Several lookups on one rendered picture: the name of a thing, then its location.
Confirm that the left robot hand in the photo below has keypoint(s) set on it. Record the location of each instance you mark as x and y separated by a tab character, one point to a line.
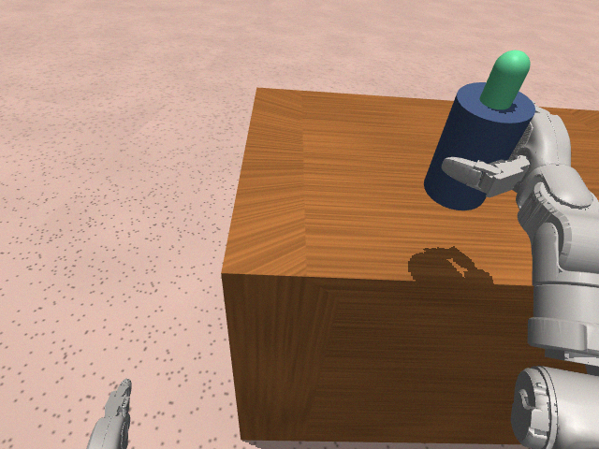
110	432

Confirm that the right robot hand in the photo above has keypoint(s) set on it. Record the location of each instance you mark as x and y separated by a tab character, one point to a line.
544	142

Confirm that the bottle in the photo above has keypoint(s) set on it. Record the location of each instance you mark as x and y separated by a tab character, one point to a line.
485	123

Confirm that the right robot arm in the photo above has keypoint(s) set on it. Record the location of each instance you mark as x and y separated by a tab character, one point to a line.
557	408

